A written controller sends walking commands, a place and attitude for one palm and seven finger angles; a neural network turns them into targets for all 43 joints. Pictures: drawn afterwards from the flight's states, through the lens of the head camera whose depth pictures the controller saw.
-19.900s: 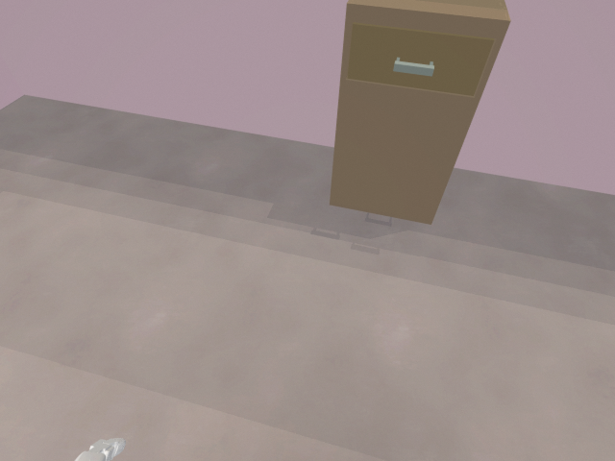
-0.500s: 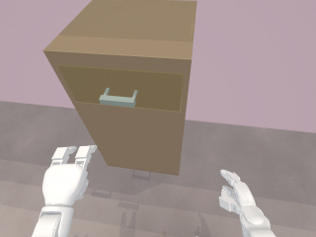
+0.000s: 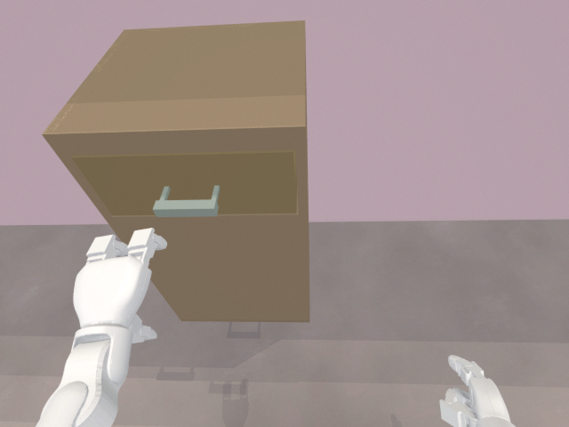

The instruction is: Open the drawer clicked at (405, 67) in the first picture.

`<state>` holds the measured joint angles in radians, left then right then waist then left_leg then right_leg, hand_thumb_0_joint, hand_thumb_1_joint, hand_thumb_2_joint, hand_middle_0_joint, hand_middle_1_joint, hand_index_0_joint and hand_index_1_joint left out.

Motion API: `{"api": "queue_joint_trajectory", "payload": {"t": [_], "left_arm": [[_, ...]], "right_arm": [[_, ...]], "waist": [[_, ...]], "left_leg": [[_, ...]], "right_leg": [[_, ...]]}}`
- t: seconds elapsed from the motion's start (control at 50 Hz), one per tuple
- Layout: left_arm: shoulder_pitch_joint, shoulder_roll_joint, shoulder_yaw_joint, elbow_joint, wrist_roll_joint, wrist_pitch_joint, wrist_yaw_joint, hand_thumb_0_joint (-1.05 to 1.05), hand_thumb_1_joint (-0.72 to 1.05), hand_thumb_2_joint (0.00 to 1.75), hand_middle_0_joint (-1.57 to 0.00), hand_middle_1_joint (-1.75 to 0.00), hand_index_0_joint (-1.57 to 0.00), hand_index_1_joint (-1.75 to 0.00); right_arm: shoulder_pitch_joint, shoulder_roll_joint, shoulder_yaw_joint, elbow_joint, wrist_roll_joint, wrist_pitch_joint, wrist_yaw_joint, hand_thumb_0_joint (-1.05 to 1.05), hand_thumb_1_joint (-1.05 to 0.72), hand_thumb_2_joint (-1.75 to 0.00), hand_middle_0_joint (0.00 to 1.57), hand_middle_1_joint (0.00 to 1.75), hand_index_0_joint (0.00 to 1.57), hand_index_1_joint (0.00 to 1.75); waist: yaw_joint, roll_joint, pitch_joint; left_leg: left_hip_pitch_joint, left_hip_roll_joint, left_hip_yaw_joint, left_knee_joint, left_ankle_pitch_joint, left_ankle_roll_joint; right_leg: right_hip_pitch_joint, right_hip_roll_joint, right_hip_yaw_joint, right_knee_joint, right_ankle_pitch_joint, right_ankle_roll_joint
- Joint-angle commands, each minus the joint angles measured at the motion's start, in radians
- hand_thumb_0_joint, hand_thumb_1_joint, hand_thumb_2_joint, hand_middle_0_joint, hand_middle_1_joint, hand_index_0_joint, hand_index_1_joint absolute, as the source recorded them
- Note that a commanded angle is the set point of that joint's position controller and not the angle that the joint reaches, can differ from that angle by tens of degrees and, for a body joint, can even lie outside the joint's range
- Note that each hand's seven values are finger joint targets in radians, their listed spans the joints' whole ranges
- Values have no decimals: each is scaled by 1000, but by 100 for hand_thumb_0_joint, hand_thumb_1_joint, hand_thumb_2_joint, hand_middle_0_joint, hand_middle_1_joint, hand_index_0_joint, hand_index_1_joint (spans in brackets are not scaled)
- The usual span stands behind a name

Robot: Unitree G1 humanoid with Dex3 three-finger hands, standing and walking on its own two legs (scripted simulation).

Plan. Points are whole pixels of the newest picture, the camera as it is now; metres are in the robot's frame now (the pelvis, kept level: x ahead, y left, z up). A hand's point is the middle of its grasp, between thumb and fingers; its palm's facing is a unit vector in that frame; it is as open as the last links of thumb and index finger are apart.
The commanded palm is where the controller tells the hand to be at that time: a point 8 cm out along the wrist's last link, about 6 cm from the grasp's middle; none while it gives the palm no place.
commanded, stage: raise the hand with hooked fingers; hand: left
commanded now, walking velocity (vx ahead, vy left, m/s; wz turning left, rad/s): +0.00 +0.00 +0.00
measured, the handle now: (188, 199) +0.52 +0.27 -0.04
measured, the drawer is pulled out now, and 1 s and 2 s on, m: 0.00 0.00 0.00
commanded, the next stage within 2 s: move the hooked fingers above the handle in 0.74 s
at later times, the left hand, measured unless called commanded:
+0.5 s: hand (114, 257) +0.30 +0.27 +0.08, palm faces +0.02 -0.09 -1.00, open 13.9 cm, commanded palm +0.27 +0.27 +0.14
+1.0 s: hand (121, 258) +0.31 +0.28 +0.07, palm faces -0.01 -0.08 -1.00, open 13.9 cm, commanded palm +0.30 +0.28 +0.13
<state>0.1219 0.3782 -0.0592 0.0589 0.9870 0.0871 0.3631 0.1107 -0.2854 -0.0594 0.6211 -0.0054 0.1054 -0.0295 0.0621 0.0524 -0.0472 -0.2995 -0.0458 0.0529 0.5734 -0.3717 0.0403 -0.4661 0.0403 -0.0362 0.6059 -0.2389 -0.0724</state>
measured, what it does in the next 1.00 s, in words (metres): stands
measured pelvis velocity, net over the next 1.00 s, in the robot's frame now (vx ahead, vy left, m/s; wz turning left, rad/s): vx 0.00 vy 0.03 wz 0.04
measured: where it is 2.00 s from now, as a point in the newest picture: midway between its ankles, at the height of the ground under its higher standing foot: outside the picture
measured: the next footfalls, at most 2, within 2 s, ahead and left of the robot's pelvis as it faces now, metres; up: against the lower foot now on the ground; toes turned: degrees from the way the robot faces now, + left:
none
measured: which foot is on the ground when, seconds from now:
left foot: down 0.00-1.00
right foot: down 0.00-1.00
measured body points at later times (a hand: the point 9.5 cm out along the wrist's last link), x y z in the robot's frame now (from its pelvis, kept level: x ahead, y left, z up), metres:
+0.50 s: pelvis +0.00 +0.03 +0.01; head +0.02 +0.00 +0.46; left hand +0.30 +0.28 +0.14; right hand +0.19 -0.18 -0.10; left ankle -0.05 +0.09 -0.73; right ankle +0.04 -0.07 -0.73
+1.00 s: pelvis +0.00 +0.03 +0.01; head +0.03 +0.01 +0.46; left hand +0.31 +0.28 +0.12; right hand +0.20 -0.18 -0.10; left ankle -0.05 +0.09 -0.73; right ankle +0.04 -0.07 -0.73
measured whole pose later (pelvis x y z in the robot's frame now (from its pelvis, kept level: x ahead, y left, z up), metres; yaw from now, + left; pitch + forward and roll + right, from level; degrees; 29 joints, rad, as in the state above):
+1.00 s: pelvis +0.00 +0.03 +0.01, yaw +2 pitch +3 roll +0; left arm -0.21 0.44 -0.14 0.22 0.97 0.04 0.10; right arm 0.12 -0.24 0.01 0.63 0.01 0.11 -0.02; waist 0.09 0.06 0.00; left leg -0.22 -0.09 0.02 0.46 -0.31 0.08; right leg -0.36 0.00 -0.06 0.48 -0.18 -0.03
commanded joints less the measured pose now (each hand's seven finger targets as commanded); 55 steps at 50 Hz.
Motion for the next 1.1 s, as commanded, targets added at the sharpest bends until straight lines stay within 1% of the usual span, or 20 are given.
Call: {"api": "queue_joint_trajectory", "payload": {"t": [0.0,0.08,0.18,0.3,0.38,0.44,0.5,0.58,0.64,0.7,0.82,0.84,0.86,0.88,0.9,0.96,0.98,1.0,1.04,1.08], "left_arm": [[-251,168,44,-179,-6,53,-44,0,-48,31,-30,-118,-30,-118],[-337,213,67,-168,4,61,-115,0,-50,30,-30,-120,-30,-120],[-442,245,90,-140,11,43,-156,0,-50,30,-30,-120,-30,-120],[-577,233,48,-146,-1,19,-195,0,-50,30,-30,-120,-30,-120],[-481,220,59,-82,-23,9,-240,0,-50,30,-30,-120,-30,-120],[-463,223,58,-103,-34,-12,-264,0,-50,30,-30,-120,-30,-120],[-490,252,86,-185,-25,-56,-252,0,-50,30,-30,-120,-30,-120],[-496,293,144,-241,-17,-103,-200,0,-50,30,-30,-120,-30,-120],[-492,275,139,-211,-17,-103,-164,0,-50,30,-30,-120,-30,-120],[-494,254,116,-163,-20,-71,-158,0,-50,30,-30,-120,-30,-120],[-482,225,58,-146,-34,-29,-205,0,-50,30,-30,-120,-30,-120],[-524,202,28,-126,-35,-28,-216,0,-50,30,-30,-120,-30,-120],[-557,218,35,-95,-30,-30,-223,0,-50,30,-30,-120,-30,-120],[-613,203,13,-92,-28,-39,-230,0,-50,30,-30,-120,-30,-120],[-658,226,22,-67,-16,-49,-230,0,-50,30,-30,-120,-30,-120],[-739,257,42,-37,8,-90,-212,0,-50,30,-30,-120,-30,-120],[-768,291,73,-35,14,-101,-201,0,-50,30,-30,-120,-30,-120],[-790,269,53,-28,16,-112,-190,0,-50,30,-30,-120,-30,-120],[-778,269,71,3,10,-126,-169,0,-50,30,-30,-120,-30,-120],[-744,311,127,76,5,-114,-156,0,-50,30,-30,-120,-30,-120]], "right_arm": [[-150,-64,10,-179,18,-45,-10,0,-90,-90,20,30,20,30],[-151,-61,28,-179,13,-33,-18,0,-90,-90,20,30,20,30],[-143,-51,44,-174,12,-29,-22,0,-90,-90,20,30,20,30],[-127,-49,48,-163,17,-39,-19,0,-90,-90,20,30,20,30],[-98,-61,40,-159,17,-38,-10,0,-90,-90,20,30,20,30],[-93,-70,36,-162,18,-33,-1,0,-90,-90,20,30,20,30],[-85,-72,32,-168,11,-39,6,0,-90,-90,20,30,20,30],[-70,-74,20,-158,7,-50,12,0,-90,-90,20,30,20,30],[-57,-72,16,-142,11,-51,16,0,-90,-90,20,30,20,30],[-57,-77,15,-134,19,-47,20,0,-90,-90,20,30,20,30],[-64,-83,15,-138,21,-33,18,0,-90,-90,20,30,20,30],[-65,-84,18,-135,20,-31,14,0,-90,-90,20,30,20,30],[-59,-85,20,-130,21,-30,10,0,-90,-90,20,30,20,30],[-63,-85,23,-132,22,-32,6,0,-90,-90,20,30,20,30],[-51,-83,25,-123,20,-34,2,0,-90,-90,20,30,20,30],[-37,-77,24,-118,14,-40,-7,0,-90,-90,20,30,20,30],[-32,-80,24,-117,13,-41,-10,0,-90,-90,20,30,20,30],[-28,-71,24,-118,12,-44,-11,0,-90,-90,20,30,20,30],[-12,-67,19,-114,12,-47,-10,0,-90,-90,20,30,20,30],[-2,-73,17,-109,15,-40,-11,0,-90,-90,20,30,20,30]], "waist": [[12,-73,-205],[20,-76,-183],[24,-49,-171],[9,13,-197],[16,-64,-192],[19,-73,-171],[31,-21,-232],[42,24,-272],[37,39,-242],[29,7,-208],[17,-23,-224],[2,-48,-201],[-3,-57,-189],[-12,-50,-182],[-14,-55,-179],[-5,-5,-239],[0,2,-261],[1,16,-284],[8,25,-304],[17,-14,-318]], "left_leg": [[-80,-7,-50,-122,228,4],[-48,-1,-52,-153,246,6],[-29,1,-59,-184,253,1],[34,7,-78,-197,315,-16],[28,14,-82,-202,373,-27],[19,18,-81,-205,395,-33],[53,24,-102,-199,455,-46],[92,34,-134,-188,561,-69],[112,43,-140,-182,597,-83],[90,41,-133,-190,545,-85],[89,35,-120,-194,511,-76],[82,33,-115,-190,482,-71],[67,33,-113,-191,452,-69],[64,31,-114,-190,419,-64],[60,30,-116,-189,399,-64],[64,17,-112,-171,402,-65],[59,17,-119,-168,405,-67],[65,12,-118,-159,416,-67],[60,10,-111,-150,465,-72],[21,6,-100,-143,480,-67]], "right_leg": [[374,-58,153,-130,105,26],[402,-52,136,-148,114,24],[424,-44,125,-162,126,20],[414,-39,81,-164,169,12],[425,-33,65,-163,219,12],[414,-34,59,-161,234,12],[425,-34,58,-145,252,6],[405,-28,59,-131,276,2],[354,-29,48,-133,265,2],[338,-28,40,-138,232,3],[360,-29,36,-149,227,7],[338,-30,33,-153,219,9],[324,-29,30,-153,198,9],[310,-27,32,-156,179,8],[298,-29,27,-154,161,8],[310,-30,36,-140,173,4],[319,-26,39,-131,174,2],[321,-31,41,-125,186,3],[330,-32,41,-114,228,2],[363,-29,47,-107,270,4]]}}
